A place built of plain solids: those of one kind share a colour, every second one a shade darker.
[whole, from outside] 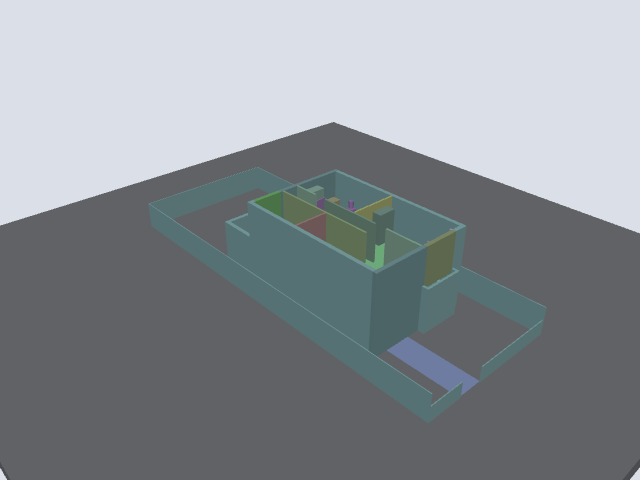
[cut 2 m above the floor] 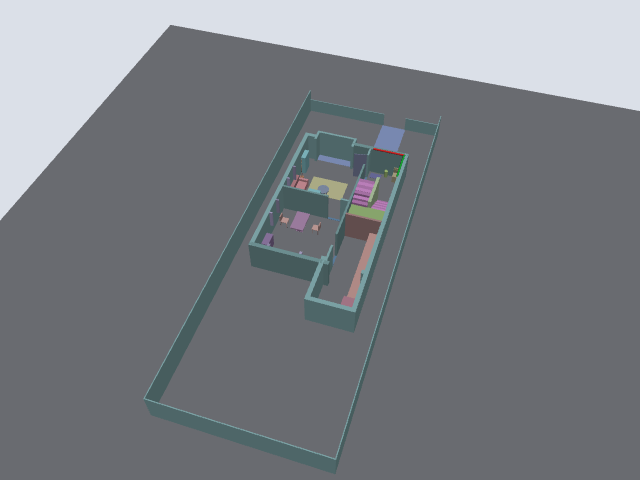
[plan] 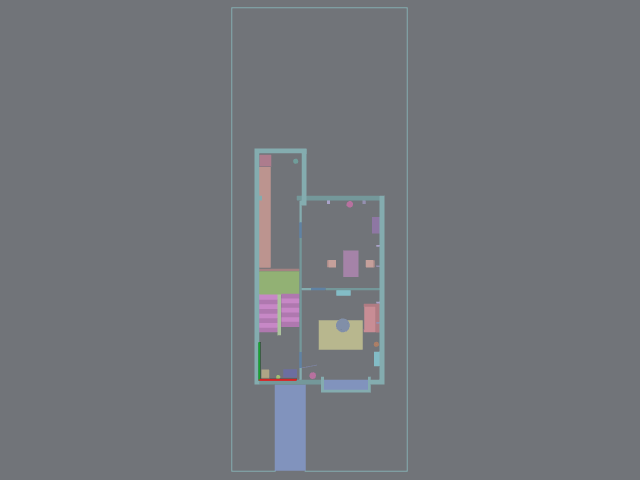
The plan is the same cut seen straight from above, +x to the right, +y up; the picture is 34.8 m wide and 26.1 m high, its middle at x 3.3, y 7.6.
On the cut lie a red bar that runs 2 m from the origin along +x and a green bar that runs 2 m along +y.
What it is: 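A detached two-storey house, 6.5 m wide inside and 9.7 m deep with a one-storey outshot of 2.6 m behind the kitchen; a hall 2.18 m wide with a dog-leg stair of 17 risers of 165 mm on goings of 253 mm; a front room and a back room; a bay window at the front; upstairs three bedrooms and a bathroom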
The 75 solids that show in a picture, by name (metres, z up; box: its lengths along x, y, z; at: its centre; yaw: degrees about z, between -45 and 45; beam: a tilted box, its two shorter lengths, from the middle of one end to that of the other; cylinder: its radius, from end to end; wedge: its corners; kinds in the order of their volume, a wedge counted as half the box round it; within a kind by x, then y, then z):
{
 "wall_1": {"box": [0.06, 25.26, 1.85], "at": [-1.5, 7.63, 0.88]},
 "wall_2": {"box": [2.43, 0.06, 1.05], "at": [-0.32, -4.97, 0.47]},
 "wall_3": {"box": [0.26, 10.27, 5.34], "at": [-0.13, 4.87, 2.62]},
 "wall_4": {"box": [0.26, 3.1, 3.02], "at": [-0.13, 11.03, 1.46]},
 "wall_5": {"box": [0.41, 0.26, 5.34], "at": [-0.06, 9.87, 2.62]},
 "wall_6": {"box": [2.84, 0.26, 3.02], "at": [1.16, 12.45, 1.46]},
 "wall_7": {"box": [3.78, 0.26, 5.34], "at": [1.63, -0.13, 2.62]},
 "wall_8": {"box": [0.13, 0.65, 2.72], "at": [2.25, 0.32, 1.31]},
 "wall_9": {"box": [0.13, 6.2, 2.72], "at": [2.25, 4.61, 1.31]},
 "wall_10": {"box": [0.13, 1.17, 2.72], "at": [2.25, 9.15, 1.31]},
 "wall_11": {"box": [0.26, 3.1, 3.02], "at": [2.44, 11.03, 1.46]},
 "wall_12": {"box": [0.5, 0.13, 2.72], "at": [2.56, 4.93, 1.31]},
 "wall_13": {"box": [9.6, 0.06, 1.85], "at": [3.27, 20.22, 0.88]},
 "wall_14": {"box": [0.16, 0.86, 2.97], "at": [3.44, -0.27, 1.43]},
 "wall_15": {"box": [4.77, 0.26, 5.34], "at": [4.42, 9.87, 2.62]},
 "wall_16": {"box": [2.71, 0.16, 2.97], "at": [4.71, -0.62, 1.43]},
 "wall_17": {"box": [2.93, 0.13, 2.72], "at": [5.07, 4.93, 1.31]},
 "wall_18": {"box": [5.61, 0.06, 1.05], "at": [5.27, -4.97, 0.47]},
 "wall_19": {"box": [0.16, 0.86, 2.97], "at": [5.99, -0.27, 1.43]},
 "wall_20": {"box": [0.9, 0.26, 5.34], "at": [6.35, -0.13, 2.62]},
 "wall_21": {"box": [0.26, 10.27, 5.34], "at": [6.67, 4.87, 2.62]},
 "wall_22": {"box": [0.06, 25.26, 1.85], "at": [8.04, 7.63, 0.88]},
 "tread_1": {"box": [0.99, 0.29, 0.19], "at": [0.5, 2.72, 0.07]},
 "tread_2": {"box": [0.99, 0.29, 0.35], "at": [0.5, 2.98, 0.16]},
 "tread_3": {"box": [0.99, 0.29, 0.52], "at": [0.5, 3.23, 0.24]},
 "tread_4": {"box": [0.99, 0.29, 0.68], "at": [0.5, 3.48, 0.32]},
 "tread_5": {"box": [0.99, 0.29, 0.85], "at": [0.5, 3.74, 0.4]},
 "tread_6": {"box": [0.99, 0.29, 1.01], "at": [0.5, 3.99, 0.49]},
 "tread_7": {"box": [0.99, 0.29, 1.18], "at": [0.5, 4.24, 0.57]},
 "tread_8": {"box": [0.99, 0.29, 1.34], "at": [0.5, 4.5, 0.65]},
 "tread_9": {"box": [0.99, 0.29, 2.66], "at": [1.68, 3.01, 1.31]},
 "tread_10": {"box": [0.99, 0.29, 2.5], "at": [1.68, 3.26, 1.23]},
 "tread_11": {"box": [0.99, 0.29, 2.33], "at": [1.68, 3.52, 1.15]},
 "tread_12": {"box": [0.99, 0.29, 2.17], "at": [1.68, 3.77, 1.06]},
 "tread_13": {"box": [0.99, 0.29, 2.0], "at": [1.68, 4.02, 0.98]},
 "tread_14": {"box": [0.99, 0.29, 1.84], "at": [1.68, 4.28, 0.9]},
 "tread_15": {"box": [0.99, 0.29, 1.67], "at": [1.68, 4.53, 0.82]},
 "upper_floor_rooms_1": {"box": [4.37, 9.75, 0.14], "at": [4.36, 4.87, 2.74]},
 "ground_1": {"box": [1.69, 4.68, 0.5], "at": [1.68, -2.6, -0.25]},
 "ground_2": {"box": [2.39, 0.54, 0.5], "at": [4.71, -0.27, -0.25]},
 "half_landing_1": {"box": [2.18, 1.27, 1.51], "at": [1.09, 5.27, 0.73]},
 "wardrobe_bed_1": {"box": [1.15, 0.6, 2.05], "at": [4.42, 9.44, 3.78]},
 "wardrobe_bed_2": {"box": [1.23, 0.6, 2.05], "at": [5.5, 4.56, 3.78]},
 "corridor_wall_1": {"box": [0.13, 2.43, 2.62], "at": [3.35, 1.21, 3.98]},
 "corridor_wall_2": {"box": [0.13, 4.06, 2.62], "at": [3.35, 5.24, 3.98]},
 "corridor_wall_3": {"box": [0.13, 1.66, 2.62], "at": [3.35, 8.91, 3.98]},
 "landing_wall_1": {"box": [0.13, 6.87, 2.62], "at": [2.25, 6.3, 3.98]},
 "stair_spine_1": {"box": [0.19, 2.23, 3.86], "at": [1.09, 3.53, 1.88]},
 "front_wall_over_bay_1": {"box": [2.39, 0.26, 2.62], "at": [4.71, -0.13, 3.98]},
 "landing_end_wall_1": {"box": [2.18, 0.13, 5.34], "at": [1.09, 5.97, 2.62]},
 "back_wall_over_outshot_1": {"box": [1.88, 0.26, 2.62], "at": [1.09, 9.87, 3.98]},
 "bedrooms_wall_1": {"box": [3.12, 0.13, 2.62], "at": [4.98, 4.93, 3.98]},
 "shelf_1": {"box": [0.8, 0.3, 1.96], "at": [4.58, 4.71, 0.93]},
 "shelf_2": {"box": [0.3, 0.8, 1.43], "at": [6.39, 1.13, 0.67]},
 "fridge_freezer_1": {"box": [0.65, 0.65, 1.85], "at": [0.33, 11.92, 0.88]},
 "sofa_1": {"box": [0.65, 1.24, 0.37], "at": [6.04, 3.36, 0.24]},
 "sofa_2": {"box": [0.86, 0.16, 0.65], "at": [6.11, 2.66, 0.28]},
 "sofa_3": {"box": [0.24, 1.56, 0.83], "at": [6.42, 3.36, 0.36]},
 "dresser_1": {"box": [0.42, 0.9, 0.92], "at": [6.33, 8.4, 0.41]},
 "laid_rug_front_room_1": {"box": [2.4, 1.6, 0.06], "at": [4.43, 2.43, -0.02]},
 "worktop_1": {"box": [0.62, 5.48, 0.04], "at": [0.31, 8.83, 0.88]},
 "chair_hall_1": {"box": [0.42, 0.46, 0.55], "at": [0.33, 0.32, 0.23]},
 "curtains_curtains_1": {"box": [0.19, 0.1, 1.56], "at": [6.45, 3.09, 1.63]},
 "curtains_curtains_2": {"box": [0.19, 0.1, 1.56], "at": [6.45, 6.17, 1.63]},
 "curtains_curtains_3": {"box": [0.19, 0.1, 1.56], "at": [6.45, 7.28, 1.63]},
 "meeting_table_1": {"box": [0.83, 1.43, 0.07], "at": [4.98, 6.31, 0.7]},
 "door_leaf_front_room_1": {"box": [0.84, 0.04, 2.05], "at": [2.72, 0.72, 0.97], "yaw": 10.4},
 "door_leaf_bedroom_rear_1": {"box": [0.78, 0.04, 2.05], "at": [3.8, 8.14, 3.78], "yaw": 8.9},
 "desk_1": {"box": [1.2, 0.6, 0.07], "at": [5.81, 9.44, 3.5]},
 "coffee_table_1": {"cylinder": 0.38, "from": [4.54, 2.96, 0.33], "to": [4.54, 2.96, 0.4]},
 "laid_doormat_1": {"box": [0.75, 0.45, 0.06], "at": [1.68, 0.35, -0.02]},
 "threshold_1": {"box": [0.14, 0.87, 0.06], "at": [2.25, 1.08, -0.02]},
 "threshold_2": {"box": [0.14, 0.86, 0.06], "at": [2.25, 8.14, -0.02]},
 "side_chair_1": {"box": [0.42, 0.42, 0.04], "at": [3.96, 6.31, 0.43]},
 "side_chair_2": {"box": [0.42, 0.42, 0.04], "at": [5.99, 6.31, 0.43]}
}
